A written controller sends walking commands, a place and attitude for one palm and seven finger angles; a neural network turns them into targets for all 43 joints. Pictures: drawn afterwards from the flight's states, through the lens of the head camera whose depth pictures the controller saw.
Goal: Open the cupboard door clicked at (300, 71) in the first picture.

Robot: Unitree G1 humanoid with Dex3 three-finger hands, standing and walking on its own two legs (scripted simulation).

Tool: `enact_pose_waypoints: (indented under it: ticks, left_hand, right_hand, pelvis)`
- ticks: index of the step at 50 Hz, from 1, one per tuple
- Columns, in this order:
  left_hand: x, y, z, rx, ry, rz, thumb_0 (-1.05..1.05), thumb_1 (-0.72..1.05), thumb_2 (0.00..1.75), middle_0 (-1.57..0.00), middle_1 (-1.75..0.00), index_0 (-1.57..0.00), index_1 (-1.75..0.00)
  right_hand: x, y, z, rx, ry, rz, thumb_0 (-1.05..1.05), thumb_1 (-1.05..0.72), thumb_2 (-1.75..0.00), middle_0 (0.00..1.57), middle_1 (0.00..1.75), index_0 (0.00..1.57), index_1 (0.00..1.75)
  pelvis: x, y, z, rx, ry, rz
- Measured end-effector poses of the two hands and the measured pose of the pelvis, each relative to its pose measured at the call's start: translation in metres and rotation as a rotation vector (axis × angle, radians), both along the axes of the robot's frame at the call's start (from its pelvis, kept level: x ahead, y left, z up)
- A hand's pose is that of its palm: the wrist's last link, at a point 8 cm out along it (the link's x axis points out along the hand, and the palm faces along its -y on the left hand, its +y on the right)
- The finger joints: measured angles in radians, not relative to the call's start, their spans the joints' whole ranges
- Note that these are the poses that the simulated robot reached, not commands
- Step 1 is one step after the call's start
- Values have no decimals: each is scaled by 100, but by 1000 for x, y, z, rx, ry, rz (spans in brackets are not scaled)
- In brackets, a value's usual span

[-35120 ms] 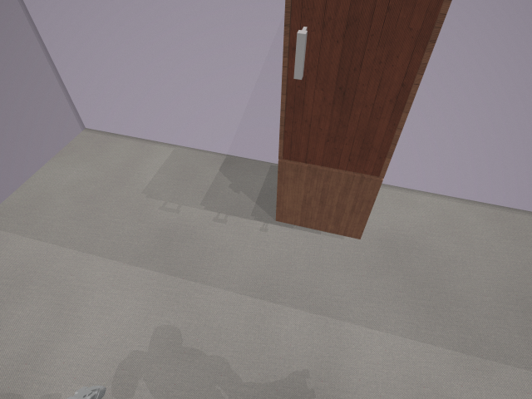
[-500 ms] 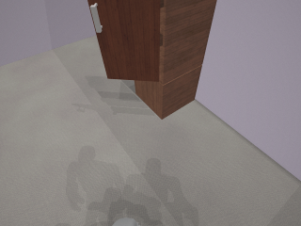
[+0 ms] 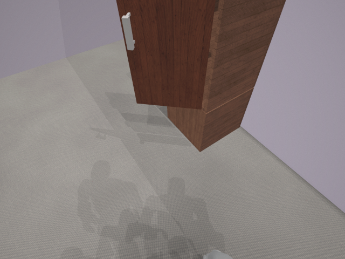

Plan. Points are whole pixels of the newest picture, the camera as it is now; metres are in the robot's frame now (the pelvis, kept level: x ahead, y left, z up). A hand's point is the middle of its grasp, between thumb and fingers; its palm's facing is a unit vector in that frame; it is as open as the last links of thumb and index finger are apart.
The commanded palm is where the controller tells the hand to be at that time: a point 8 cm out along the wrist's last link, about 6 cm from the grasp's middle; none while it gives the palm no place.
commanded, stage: take the last steps up to it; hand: left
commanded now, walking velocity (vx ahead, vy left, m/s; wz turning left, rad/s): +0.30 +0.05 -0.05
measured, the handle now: (129, 31) +0.90 +0.25 +0.08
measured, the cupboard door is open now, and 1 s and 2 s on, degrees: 47 47 47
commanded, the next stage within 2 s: come to a stop and stand still in 0.54 s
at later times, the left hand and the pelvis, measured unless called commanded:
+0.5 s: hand out of the picture +0.14 +0.21 -0.17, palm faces +0.09 -0.98 -0.17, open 7.3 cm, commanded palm none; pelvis +0.20 +0.04 +0.00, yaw -1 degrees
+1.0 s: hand (112, 173) +0.39 +0.24 -0.17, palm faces -0.05 -0.97 -0.25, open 7.3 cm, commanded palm none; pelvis +0.30 +0.06 -0.01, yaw -3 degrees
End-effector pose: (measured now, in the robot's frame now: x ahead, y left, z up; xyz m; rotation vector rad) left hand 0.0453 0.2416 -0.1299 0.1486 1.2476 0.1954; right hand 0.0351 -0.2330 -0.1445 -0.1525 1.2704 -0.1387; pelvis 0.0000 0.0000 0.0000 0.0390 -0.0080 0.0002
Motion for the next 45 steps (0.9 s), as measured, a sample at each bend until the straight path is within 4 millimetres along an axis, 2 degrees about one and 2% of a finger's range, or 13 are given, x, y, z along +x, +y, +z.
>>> enact_pose_waypoints:
  ticks: [5,7,9,12,19,24,26,28,31,33,39,42,45]
  left_hand:
    - [86,-10,10,24,-124,-69,0,91,90,-19,-30,-20,-30]
    - [108,-14,7,32,-158,-79,0,91,90,-19,-30,-20,-30]
    - [118,-18,8,28,-158,-74,0,91,90,-19,-30,-20,-30]
    - [117,-24,9,8,-98,-58,0,91,90,-19,-30,-20,-30]
    - [98,-6,7,-9,83,8,0,94,90,-20,-30,-20,-30]
    - [86,11,-7,-55,216,68,0,92,90,-20,-30,-20,-30]
    - [87,21,-19,-75,267,80,0,92,90,-20,-30,-20,-30]
    - [95,31,-30,-84,308,71,0,91,90,-20,-30,-20,-30]
    - [129,45,-32,-76,295,41,1,91,90,-20,-30,-20,-30]
    - [161,52,-28,-69,243,23,1,91,90,-20,-30,-20,-30]
    - [261,58,-16,-39,71,-33,1,92,90,-19,-30,-20,-30]
    - [295,59,-13,-18,26,-59,1,93,90,-19,-30,-20,-30]
    - [320,58,-14,11,4,-87,1,92,90,-19,-30,-20,-30]
  right_hand:
    - [-5,-4,-15,39,101,-51,0,-92,-90,20,30,20,30]
    - [0,-7,-24,50,137,-61,0,-92,-90,20,30,20,30]
    - [11,-8,-22,52,161,-62,0,-91,-90,20,30,20,30]
    - [43,-9,-11,45,143,-67,1,-91,-90,20,30,19,30]
    - [142,8,8,42,33,-30,1,-91,-90,20,30,19,30]
    - [224,36,11,27,-51,33,0,-91,-90,20,30,19,30]
    - [255,47,7,8,-103,49,0,-91,-90,20,30,19,30]
    - [276,57,2,-17,-146,43,0,-90,-90,20,30,19,30]
    - [285,70,4,-23,-144,22,0,-91,-90,20,30,19,30]
    - [283,75,6,-25,-122,-3,0,-91,-90,20,30,20,30]
    - [271,75,8,-40,-12,-39,-1,-94,-90,20,30,20,30]
    - [267,74,2,-26,44,-69,-1,-93,-90,20,30,20,30]
    - [265,70,-8,-5,77,-106,0,-92,-90,20,30,20,30]
  pelvis:
    - [41,-7,-6,17,-10,-12]
    - [57,-11,-12,7,-13,-11]
    - [71,-11,-10,-9,-16,-7]
    - [93,-10,0,-20,-7,-9]
    - [146,4,11,-17,11,-8]
    - [187,30,4,-29,-1,-8]
    - [207,45,-7,-47,-5,-21]
    - [220,56,-16,-51,-11,-29]
    - [235,65,-15,-33,-12,-46]
    - [245,69,-10,-29,-6,-49]
    - [273,73,0,-31,1,-46]
    - [285,69,-2,-29,-1,-48]
    - [295,61,-8,-13,4,-61]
